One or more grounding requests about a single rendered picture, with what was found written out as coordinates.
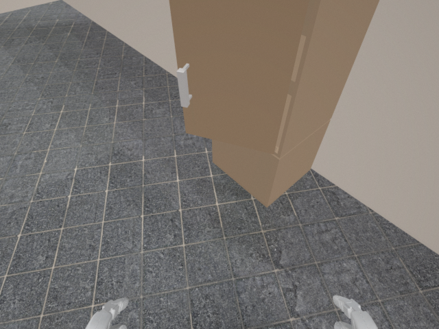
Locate cupboard door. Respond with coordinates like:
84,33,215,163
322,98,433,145
169,0,309,154

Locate robot left hand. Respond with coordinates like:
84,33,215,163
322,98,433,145
85,297,129,329

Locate handle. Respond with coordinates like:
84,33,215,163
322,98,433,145
176,63,192,108

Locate robot right hand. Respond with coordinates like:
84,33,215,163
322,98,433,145
333,295,378,329

